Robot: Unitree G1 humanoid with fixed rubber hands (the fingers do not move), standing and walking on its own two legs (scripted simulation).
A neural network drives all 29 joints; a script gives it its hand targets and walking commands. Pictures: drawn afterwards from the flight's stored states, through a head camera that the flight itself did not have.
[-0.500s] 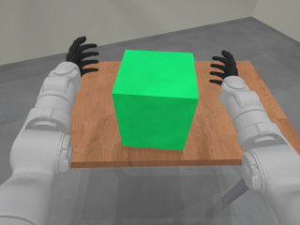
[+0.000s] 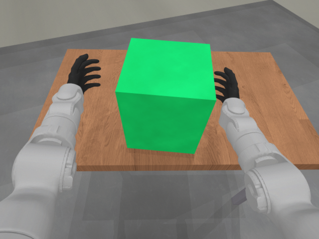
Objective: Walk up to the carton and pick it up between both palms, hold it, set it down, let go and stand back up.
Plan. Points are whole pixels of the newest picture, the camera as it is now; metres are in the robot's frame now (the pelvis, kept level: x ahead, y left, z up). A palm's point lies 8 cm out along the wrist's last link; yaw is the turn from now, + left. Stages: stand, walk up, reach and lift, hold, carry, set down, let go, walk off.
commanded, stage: reach and lift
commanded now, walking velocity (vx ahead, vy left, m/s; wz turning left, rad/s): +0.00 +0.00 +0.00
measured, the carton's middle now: (165, 100) +0.48 -0.01 +0.05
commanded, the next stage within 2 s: none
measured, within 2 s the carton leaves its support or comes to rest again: leaves its support in 1.90 s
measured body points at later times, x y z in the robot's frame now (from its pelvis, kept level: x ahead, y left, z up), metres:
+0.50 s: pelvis +0.00 +0.00 +0.00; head +0.06 +0.02 +0.45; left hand +0.48 +0.18 +0.11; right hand +0.44 -0.15 +0.09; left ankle +0.02 +0.12 -0.74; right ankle -0.05 -0.10 -0.74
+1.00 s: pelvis -0.01 +0.01 +0.00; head +0.06 +0.03 +0.45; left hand +0.48 +0.16 +0.10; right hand +0.43 -0.14 +0.08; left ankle +0.02 +0.12 -0.74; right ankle -0.05 -0.10 -0.74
